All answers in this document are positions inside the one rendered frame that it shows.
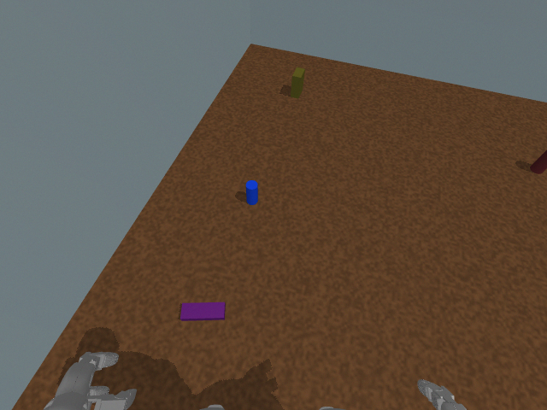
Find left robot arm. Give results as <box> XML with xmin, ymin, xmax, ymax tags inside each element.
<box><xmin>43</xmin><ymin>392</ymin><xmax>88</xmax><ymax>410</ymax></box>

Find right robot hand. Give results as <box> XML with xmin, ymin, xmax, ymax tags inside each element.
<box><xmin>417</xmin><ymin>379</ymin><xmax>467</xmax><ymax>410</ymax></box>

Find left robot hand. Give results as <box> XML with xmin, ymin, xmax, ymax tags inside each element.
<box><xmin>55</xmin><ymin>352</ymin><xmax>137</xmax><ymax>410</ymax></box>

